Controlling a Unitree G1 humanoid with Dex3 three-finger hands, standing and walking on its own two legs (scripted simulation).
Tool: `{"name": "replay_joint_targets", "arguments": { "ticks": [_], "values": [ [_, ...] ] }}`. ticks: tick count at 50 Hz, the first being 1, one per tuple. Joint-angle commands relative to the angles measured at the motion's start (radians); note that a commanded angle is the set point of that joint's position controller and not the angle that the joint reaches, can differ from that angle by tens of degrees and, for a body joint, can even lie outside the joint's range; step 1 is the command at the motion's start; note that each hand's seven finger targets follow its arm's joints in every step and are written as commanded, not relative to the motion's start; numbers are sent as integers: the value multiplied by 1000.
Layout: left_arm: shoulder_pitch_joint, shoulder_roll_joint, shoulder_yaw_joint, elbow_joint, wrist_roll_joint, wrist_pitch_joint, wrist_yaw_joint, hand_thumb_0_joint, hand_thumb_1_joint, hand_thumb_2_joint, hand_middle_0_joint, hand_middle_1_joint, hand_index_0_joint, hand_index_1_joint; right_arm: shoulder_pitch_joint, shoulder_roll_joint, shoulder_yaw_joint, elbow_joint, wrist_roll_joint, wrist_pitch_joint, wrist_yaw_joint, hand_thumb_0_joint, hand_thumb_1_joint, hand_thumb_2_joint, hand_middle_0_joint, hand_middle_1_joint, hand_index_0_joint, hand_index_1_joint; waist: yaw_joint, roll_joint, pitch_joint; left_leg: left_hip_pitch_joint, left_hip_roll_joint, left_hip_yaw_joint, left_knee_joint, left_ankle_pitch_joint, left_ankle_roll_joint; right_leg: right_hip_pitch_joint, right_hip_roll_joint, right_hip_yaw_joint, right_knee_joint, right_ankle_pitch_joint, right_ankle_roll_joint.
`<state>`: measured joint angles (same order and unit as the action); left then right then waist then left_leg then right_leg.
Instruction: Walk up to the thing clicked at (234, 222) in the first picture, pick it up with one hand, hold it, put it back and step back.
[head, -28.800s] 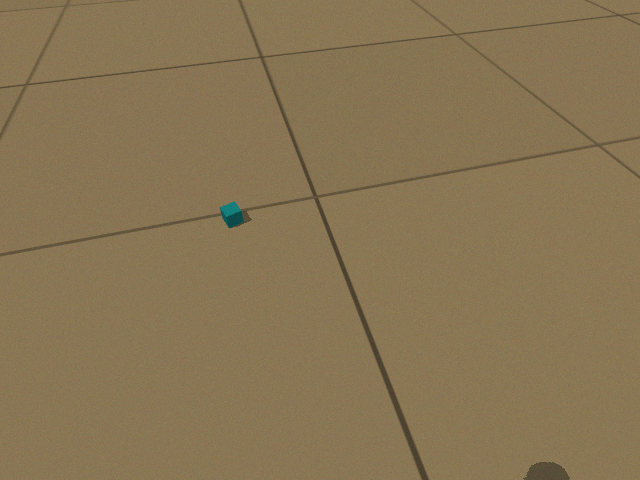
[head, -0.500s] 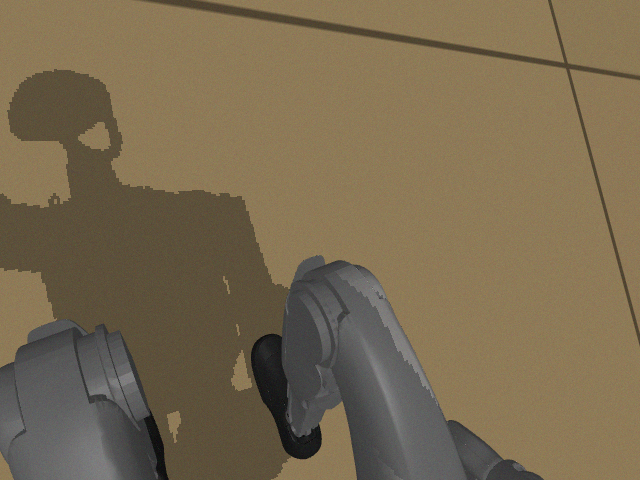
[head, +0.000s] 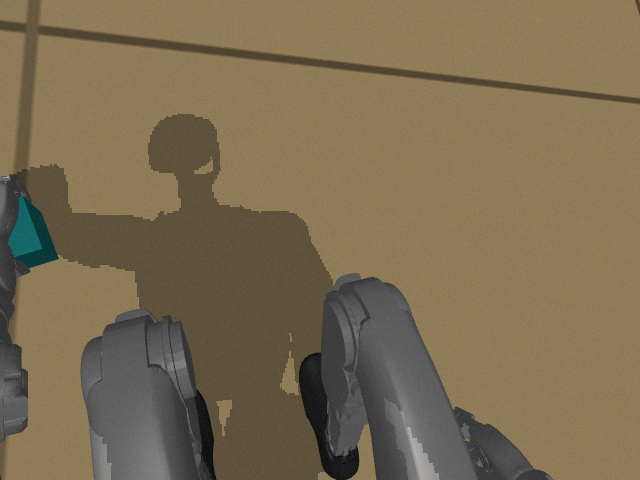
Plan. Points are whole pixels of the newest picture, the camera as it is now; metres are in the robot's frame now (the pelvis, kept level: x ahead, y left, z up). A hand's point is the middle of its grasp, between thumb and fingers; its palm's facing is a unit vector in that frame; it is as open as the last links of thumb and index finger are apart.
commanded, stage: settle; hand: left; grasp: from above
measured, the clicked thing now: (10, 238) +0.42 +0.35 -0.22
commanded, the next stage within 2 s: lift in 0.22 s
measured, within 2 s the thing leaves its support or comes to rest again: neither
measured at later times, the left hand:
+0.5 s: hand out of the picture +0.41 +0.35 -0.13, palm faces -0.37 -0.14 -0.92, open 10.1 cm
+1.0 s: hand out of the picture +0.35 +0.34 +0.03, palm faces -0.41 -0.16 -0.90, open 10.1 cm
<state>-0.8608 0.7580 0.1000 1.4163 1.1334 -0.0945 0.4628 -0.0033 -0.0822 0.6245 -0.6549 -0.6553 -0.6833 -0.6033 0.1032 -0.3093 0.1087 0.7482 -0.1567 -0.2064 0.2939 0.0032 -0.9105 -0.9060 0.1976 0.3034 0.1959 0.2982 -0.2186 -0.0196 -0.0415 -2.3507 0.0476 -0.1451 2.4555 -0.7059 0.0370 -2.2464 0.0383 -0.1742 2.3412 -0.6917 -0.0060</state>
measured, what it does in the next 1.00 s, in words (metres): rises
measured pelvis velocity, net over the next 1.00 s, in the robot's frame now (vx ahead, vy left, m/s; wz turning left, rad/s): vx -0.01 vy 0.00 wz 0.12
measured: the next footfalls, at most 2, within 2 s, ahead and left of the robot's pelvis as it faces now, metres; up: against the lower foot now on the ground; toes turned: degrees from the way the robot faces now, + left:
none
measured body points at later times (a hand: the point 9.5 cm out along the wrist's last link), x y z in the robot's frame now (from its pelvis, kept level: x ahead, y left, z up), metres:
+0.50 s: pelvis -0.01 +0.00 +0.03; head +0.21 +0.08 +0.41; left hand +0.43 +0.35 -0.07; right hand +0.08 -0.27 -0.08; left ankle +0.07 +0.12 -0.29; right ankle +0.10 -0.11 -0.29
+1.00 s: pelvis -0.01 +0.00 +0.14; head +0.16 +0.07 +0.55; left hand +0.36 +0.34 +0.08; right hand +0.14 -0.25 +0.03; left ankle +0.07 +0.12 -0.29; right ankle +0.10 -0.11 -0.29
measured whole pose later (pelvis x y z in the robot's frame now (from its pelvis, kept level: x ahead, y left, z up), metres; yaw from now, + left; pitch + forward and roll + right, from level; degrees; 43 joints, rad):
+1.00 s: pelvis -0.01 +0.00 +0.14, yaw +7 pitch +32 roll -6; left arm -0.54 0.59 -0.01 0.82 1.01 -0.05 0.12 0.00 -0.11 0.58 -0.77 -0.53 -0.79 -0.49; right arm 0.16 -0.27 -0.02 0.67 0.00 0.00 0.06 0.01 -0.92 -0.91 0.20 0.30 0.20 0.30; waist -0.10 0.03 -0.18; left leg -1.91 0.02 -0.06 1.97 -0.63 0.03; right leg -1.84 0.02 -0.09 1.91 -0.64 0.00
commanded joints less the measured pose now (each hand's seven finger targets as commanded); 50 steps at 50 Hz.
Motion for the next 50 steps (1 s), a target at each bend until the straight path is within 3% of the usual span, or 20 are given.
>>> {"name": "replay_joint_targets", "arguments": {
  "ticks": [1, 2, 3, 4, 6, 7, 12, 15, 16, 17, 18, 21, 23, 25, 29, 34, 42, 46, 49, 50],
  "values": [
    [-311, 220, -3, -154, -34, 0, -49, 0, 569, 869, -1004, -707, -992, -722, 224, -260, -93, -13, 23, 19, -25, 0, -907, -904, 199, 300, 199, 300, -20, 290, -633, 499, -21, 46, -266, 204, -5, 341, 51, -4, -244, 238, -30],
    [-320, 236, -4, -169, -32, -9, -70, 0, 584, 861, -1027, -685, -1011, -705, 227, -257, -91, -18, 24, 27, -30, 0, -909, -905, 199, 300, 199, 300, -22, 273, -641, 484, -22, 53, -256, 206, 0, 376, 50, 9, -254, 238, -27],
    [-306, 287, 33, -160, -34, -17, -84, 0, 601, 865, -1032, -693, -1018, -710, 230, -263, -96, -21, 25, 37, -38, 0, -907, -904, 199, 300, 199, 300, -18, 251, -651, 456, -24, 57, -253, 203, 3, 411, 48, 21, -259, 224, -25],
    [-292, 256, 13, -161, -35, -27, -102, 0, 589, 872, -1028, -685, -1014, -704, 230, -250, -94, -32, 25, 46, -45, 0, -905, -903, 199, 300, 199, 300, -16, 224, -656, 445, -26, 63, -248, 210, 4, 443, 48, 30, -266, 231, -23],
    [-337, 263, 8, -232, -38, -57, -125, 0, 605, 839, -1028, -689, -1022, -699, 219, -229, -90, -41, 27, 62, -58, 0, -903, -903, 199, 300, 199, 300, -6, 232, -666, 439, -29, 70, -252, 194, 1, 452, 49, 49, -278, 194, -28],
    [-330, 300, 27, -231, -23, -66, -129, 0, 592, 824, -1017, -677, -1011, -686, 216, -231, -91, -44, 28, 70, -68, 0, -903, -902, 199, 300, 199, 300, 2, 234, -671, 438, -29, 74, -245, 195, 0, 456, 51, 55, -286, 188, -29],
    [-329, 338, 82, -324, 6, -96, -97, 0, 615, 816, -1028, -645, -1020, -655, 221, -231, -92, -43, 34, 99, -93, 0, -896, -899, 200, 300, 199, 300, 38, 340, -726, 538, -33, 83, -286, 232, -15, 417, 41, 36, -266, 232, -38],
    [-364, 329, 83, -347, 24, -88, -67, 0, 611, 842, -1039, -620, -1019, -642, 217, -229, -101, -48, 37, 114, -108, 0, -896, -898, 200, 299, 199, 299, 30, 371, -740, 581, -31, 79, -313, 216, -17, 369, 38, 25, -270, 225, -42],
    [-365, 328, 86, -338, 27, -81, -57, 0, 659, 762, -1109, -607, -1096, -620, 218, -230, -106, -43, 38, 114, -114, 0, -933, -912, 198, 300, 198, 300, 36, 376, -739, 598, -31, 74, -328, 201, -18, 343, 34, 20, -268, 211, -46],
    [-347, 317, 83, -326, 30, -72, -51, 0, 579, 820, -1029, -546, -1016, -577, 218, -227, -111, -40, 40, 116, -118, 0, -890, -896, 200, 299, 200, 299, 43, 391, -755, 616, -28, 71, -338, 200, -21, 335, 36, 21, -265, 204, -49],
    [-338, 317, 91, -323, 30, -61, -42, 0, 620, 794, -1090, -602, -1066, -626, 225, -230, -115, -38, 43, 117, -123, 0, -934, -913, 199, 300, 198, 300, 50, 393, -766, 631, -28, 73, -351, 199, -19, 331, 33, 16, -271, 210, -48],
    [-316, 267, 67, -319, 6, -21, -49, 0, 740, 861, -1180, -564, -1145, -600, 240, -227, -135, -32, 52, 116, -131, 0, -919, -907, 199, 300, 199, 300, 63, 394, -780, 668, -29, 69, -403, 180, -20, 319, 26, 13, -292, 201, -49],
    [-309, 251, 43, -334, -17, 3, -81, 0, 755, 857, -1202, -554, -1166, -591, 254, -218, -145, -28, 61, 118, -137, 0, -921, -909, 199, 300, 199, 300, 59, 384, -804, 690, -32, 80, -417, 198, -16, 359, 28, 26, -323, 216, -47],
    [-274, 254, 41, -349, -30, 22, -121, 0, 756, 816, -1192, -545, -1162, -576, 267, -218, -160, -30, 73, 126, -141, 0, -921, -908, 199, 300, 199, 300, 81, 366, -803, 687, -37, 84, -442, 198, -12, 382, 24, 35, -341, 212, -47],
    [-247, 220, 12, -441, -49, 24, -203, 0, 768, 830, -1216, -533, -1181, -570, 268, -205, -172, -47, 94, 146, -157, 0, -919, -908, 199, 300, 199, 300, 82, 333, -787, 704, -38, 78, -484, 185, -7, 417, 22, 46, -380, 202, -45],
    [-169, 186, 2, -562, -83, 9, -255, 0, 823, 839, -1253, -551, -1224, -583, 262, -187, -179, -82, 117, 162, -179, 0, -917, -907, 199, 300, 199, 300, 96, 266, -782, 738, -40, 78, -539, 201, -2, 486, 20, 61, -445, 212, -39],
    [-68, 153, 2, -751, -112, 11, -280, 0, 759, 886, -1202, -579, -1169, -614, 242, -184, -196, -123, 146, 178, -221, 0, -912, -906, 200, 300, 199, 300, 129, 310, -824, 929, -35, 46, -706, 178, -13, 568, 13, 68, -542, 196, -35],
    [-34, 148, -5, -801, -121, 40, -287, 0, 768, 903, -1202, -593, -1169, -629, 228, -173, -196, -131, 156, 185, -242, 0, -909, -905, 200, 300, 199, 300, 124, 278, -796, 1011, -32, 39, -786, 177, -13, 644, 13, 74, -623, 197, -29],
    [-26, 111, -27, -877, -147, 61, -295, 0, 757, 944, -1202, -612, -1164, -653, 207, -159, -200, -142, 163, 186, -261, 0, -908, -904, 200, 300, 199, 300, 122, 279, -787, 1065, -34, 49, -857, 148, -12, 732, 14, 84, -702, 183, -25],
    [34, 87, -32, -837, -156, 75, -298, 0, 763, 938, -1213, -588, -1173, -632, 200, -154, -200, -144, 163, 188, -266, 0, -906, -904, 200, 300, 199, 300, 123, 244, -764, 1083, -33, 57, -878, 144, -10, 761, 17, 88, -740, 177, -23]
  ]
}}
